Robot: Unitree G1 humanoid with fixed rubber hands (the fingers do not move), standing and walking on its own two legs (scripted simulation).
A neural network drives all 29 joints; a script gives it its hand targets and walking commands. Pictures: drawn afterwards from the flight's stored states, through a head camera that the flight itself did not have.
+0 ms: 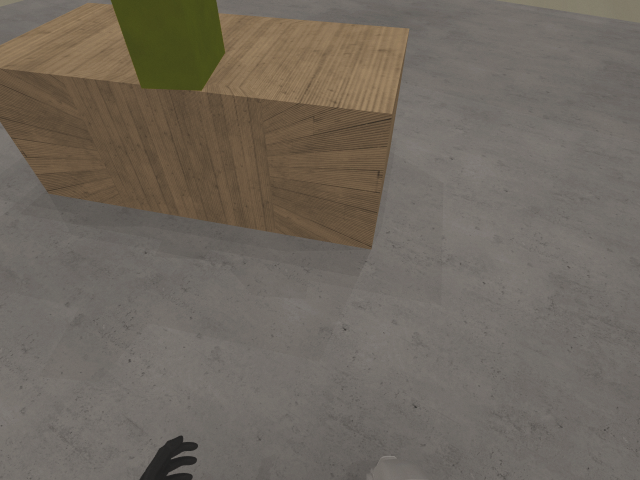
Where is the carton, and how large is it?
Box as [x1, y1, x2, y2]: [111, 0, 224, 90]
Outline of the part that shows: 111,0 141,87 201,90 224,53 215,0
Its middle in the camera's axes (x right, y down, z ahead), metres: -0.47 -0.70 +1.28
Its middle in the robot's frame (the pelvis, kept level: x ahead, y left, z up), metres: +1.47 +0.36 +0.02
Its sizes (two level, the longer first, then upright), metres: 0.314 0.205 0.279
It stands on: a pedestal, 0.63 m high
